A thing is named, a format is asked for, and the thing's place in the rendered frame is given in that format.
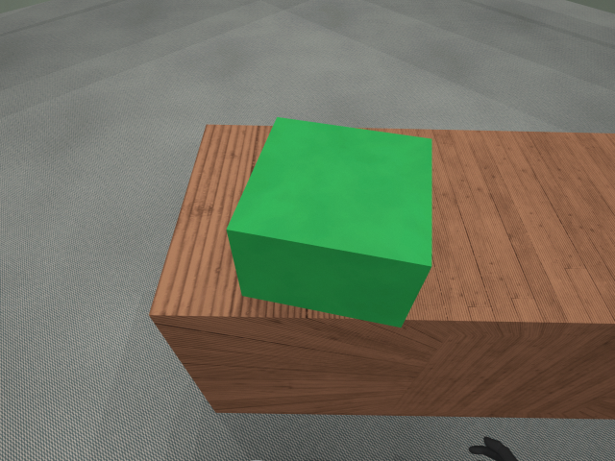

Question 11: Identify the robot right hand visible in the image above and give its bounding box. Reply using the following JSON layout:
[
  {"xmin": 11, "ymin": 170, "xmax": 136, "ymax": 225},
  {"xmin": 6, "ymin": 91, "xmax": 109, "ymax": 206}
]
[{"xmin": 469, "ymin": 436, "xmax": 518, "ymax": 461}]

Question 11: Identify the carton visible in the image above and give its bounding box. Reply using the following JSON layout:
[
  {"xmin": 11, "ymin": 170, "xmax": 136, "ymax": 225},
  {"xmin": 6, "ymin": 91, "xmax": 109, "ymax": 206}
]
[{"xmin": 227, "ymin": 117, "xmax": 431, "ymax": 328}]

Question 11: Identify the pedestal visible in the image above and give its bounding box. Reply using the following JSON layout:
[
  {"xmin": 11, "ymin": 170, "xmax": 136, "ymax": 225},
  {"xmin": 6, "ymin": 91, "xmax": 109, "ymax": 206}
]
[{"xmin": 149, "ymin": 125, "xmax": 615, "ymax": 420}]

